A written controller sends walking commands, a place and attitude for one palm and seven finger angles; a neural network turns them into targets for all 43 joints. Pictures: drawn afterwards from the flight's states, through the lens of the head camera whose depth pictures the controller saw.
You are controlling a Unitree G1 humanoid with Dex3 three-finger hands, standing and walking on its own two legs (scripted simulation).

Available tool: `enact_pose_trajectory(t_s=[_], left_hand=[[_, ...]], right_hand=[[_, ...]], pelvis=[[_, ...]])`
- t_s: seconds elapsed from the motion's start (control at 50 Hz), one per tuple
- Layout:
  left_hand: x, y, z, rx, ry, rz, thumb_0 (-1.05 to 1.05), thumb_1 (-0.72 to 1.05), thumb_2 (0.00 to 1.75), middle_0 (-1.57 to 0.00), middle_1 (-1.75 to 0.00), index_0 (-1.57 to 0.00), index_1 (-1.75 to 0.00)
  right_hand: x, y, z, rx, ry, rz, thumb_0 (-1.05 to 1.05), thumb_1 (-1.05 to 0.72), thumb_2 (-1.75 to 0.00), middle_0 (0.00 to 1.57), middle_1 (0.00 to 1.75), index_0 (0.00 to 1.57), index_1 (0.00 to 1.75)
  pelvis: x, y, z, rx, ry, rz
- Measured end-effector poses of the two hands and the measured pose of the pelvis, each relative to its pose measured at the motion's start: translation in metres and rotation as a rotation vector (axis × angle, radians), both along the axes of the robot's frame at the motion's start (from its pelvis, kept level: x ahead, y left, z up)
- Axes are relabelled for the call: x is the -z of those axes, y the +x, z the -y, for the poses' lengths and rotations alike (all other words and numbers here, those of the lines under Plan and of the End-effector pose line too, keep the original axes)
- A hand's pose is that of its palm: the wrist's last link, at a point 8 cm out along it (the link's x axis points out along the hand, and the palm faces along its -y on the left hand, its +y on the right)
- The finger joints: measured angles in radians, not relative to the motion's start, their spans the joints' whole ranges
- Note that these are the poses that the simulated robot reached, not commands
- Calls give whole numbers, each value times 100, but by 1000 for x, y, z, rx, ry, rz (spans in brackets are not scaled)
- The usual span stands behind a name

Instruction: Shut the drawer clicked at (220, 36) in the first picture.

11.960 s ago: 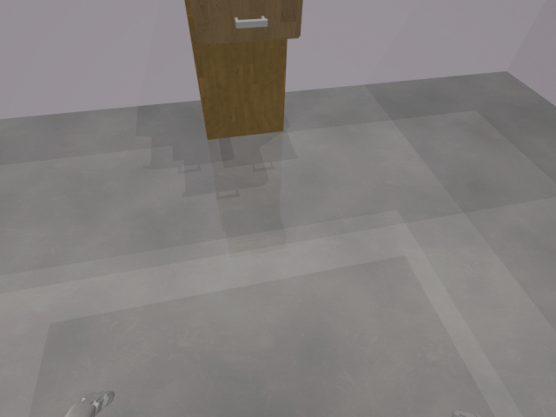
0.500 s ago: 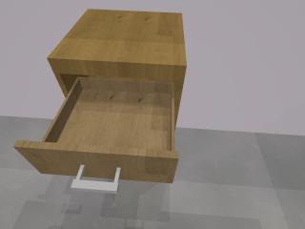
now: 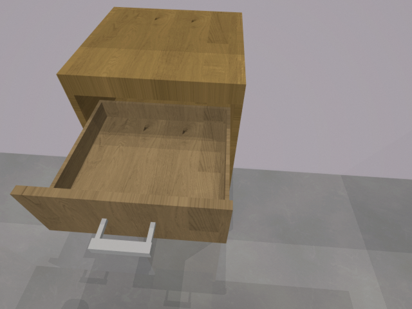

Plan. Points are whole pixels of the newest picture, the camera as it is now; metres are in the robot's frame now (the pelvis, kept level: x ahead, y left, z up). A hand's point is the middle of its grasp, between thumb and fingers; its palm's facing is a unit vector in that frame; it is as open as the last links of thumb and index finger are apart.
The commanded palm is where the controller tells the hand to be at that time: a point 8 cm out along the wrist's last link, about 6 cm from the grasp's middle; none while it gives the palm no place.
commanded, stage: raise the hand and make a fist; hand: left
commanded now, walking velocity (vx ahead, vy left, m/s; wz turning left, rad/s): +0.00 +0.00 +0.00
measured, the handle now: (124, 236) +0.25 +0.18 -0.01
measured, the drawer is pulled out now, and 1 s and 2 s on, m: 0.30 0.30 0.30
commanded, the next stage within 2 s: bring the fist close to the handle in 1.88 s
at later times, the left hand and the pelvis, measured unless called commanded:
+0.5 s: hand out of the picture +0.10 +0.15 -0.01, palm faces +0.01 -1.00 -0.06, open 5.6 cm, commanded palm +0.08 +0.22 -0.01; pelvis -0.06 -0.01 -0.07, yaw +3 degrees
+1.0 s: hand out of the picture +0.12 +0.17 +0.03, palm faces +0.00 -1.00 -0.04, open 3.3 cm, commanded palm +0.07 +0.22 +0.04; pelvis -0.04 +0.01 -0.05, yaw +1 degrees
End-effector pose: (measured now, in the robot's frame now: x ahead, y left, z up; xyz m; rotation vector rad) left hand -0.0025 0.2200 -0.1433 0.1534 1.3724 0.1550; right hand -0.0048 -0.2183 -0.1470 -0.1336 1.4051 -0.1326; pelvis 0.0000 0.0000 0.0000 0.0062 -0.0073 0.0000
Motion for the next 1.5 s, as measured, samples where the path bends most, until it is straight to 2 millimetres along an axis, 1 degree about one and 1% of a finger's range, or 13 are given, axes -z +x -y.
enact_pose_trajectory(t_s=[0.04,0.1,0.18,0.3,0.44,0.52,0.64,0.74,0.84,1.0,1.22,1.36,1.5], left_hand=[[-18,20,-10,-70,28,136,3,94,89,-20,-30,-21,-30],[-74,75,-24,-81,114,525,4,95,89,-22,-32,-22,-31],[-136,136,-16,-31,100,933,3,94,89,-26,-37,-25,-36],[-110,110,-8,-59,-44,1096,1,92,89,-35,-47,-21,-41],[-131,78,14,144,-89,1378,2,90,89,-49,-62,-42,-58],[-135,89,11,197,-101,1437,2,90,89,-57,-70,-54,-68],[-139,107,13,190,-167,1303,2,90,90,-69,-83,-68,-82],[-153,111,9,175,-137,1279,2,90,89,-79,-94,-79,-93],[-158,108,1,157,-112,1278,2,90,89,-89,-105,-89,-104],[-174,98,0,173,-120,1306,2,90,90,-105,-122,-105,-122],[-196,91,3,165,-115,1333,2,90,90,-127,-146,-127,-145],[-217,86,6,175,-105,1362,2,90,90,-136,-156,-136,-155],[-229,84,14,200,-108,1362,2,90,90,-139,-159,-139,-159]], right_hand=[[-4,9,6,-2,-27,94,1,-92,-90,21,30,20,30],[-11,38,16,-13,-59,308,2,-92,-90,21,30,20,30],[-22,88,29,-36,-83,570,2,-91,-90,21,30,20,30],[-56,150,40,-121,-123,836,1,-91,-90,20,30,20,30],[-61,191,25,-254,-120,984,1,-90,-90,20,30,20,30],[-42,188,6,-242,-56,978,1,-90,-90,20,30,20,30],[-19,150,-15,-150,24,863,1,-90,-90,21,30,20,30],[-10,120,-10,-80,9,763,2,-90,-90,21,30,20,31],[-10,108,6,-59,-45,714,2,-90,-90,21,30,20,31],[-32,134,16,-78,-95,806,2,-90,-90,21,30,20,30],[-63,184,-23,-143,0,971,2,-90,-90,20,30,20,30],[-70,190,-40,-176,54,1000,2,-90,-90,21,30,20,30],[-67,180,-37,-169,61,983,2,-90,-90,21,30,20,31]], pelvis=[[1,-3,-1,5,1,2],[3,-6,-2,-12,10,-6],[11,-17,-5,-35,7,-39],[34,-33,4,-13,15,-126],[64,-49,8,-45,-19,-158],[76,-60,9,-50,-29,-162],[69,-58,6,-41,-26,-156],[60,-49,2,-27,-18,-150],[57,-44,-2,-23,-17,-149],[54,-37,-9,-27,-24,-142],[48,-32,-14,-35,-28,-112],[44,-29,-15,-41,-31,-89],[40,-30,-13,-40,-27,-68]])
